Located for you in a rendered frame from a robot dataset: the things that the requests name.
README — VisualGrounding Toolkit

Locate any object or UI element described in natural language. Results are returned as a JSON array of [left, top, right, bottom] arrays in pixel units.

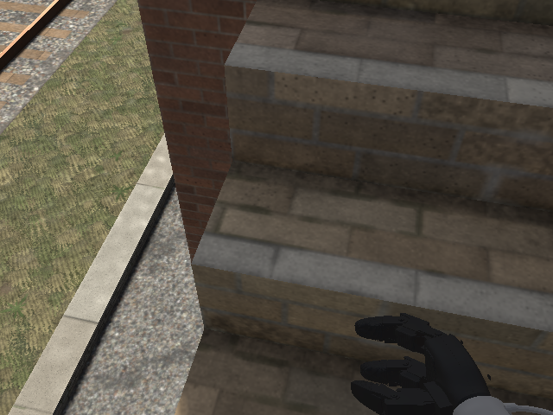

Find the right robot forearm
[[453, 396, 512, 415]]

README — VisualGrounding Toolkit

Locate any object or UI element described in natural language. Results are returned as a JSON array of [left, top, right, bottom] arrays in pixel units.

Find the right robot hand
[[351, 313, 491, 415]]

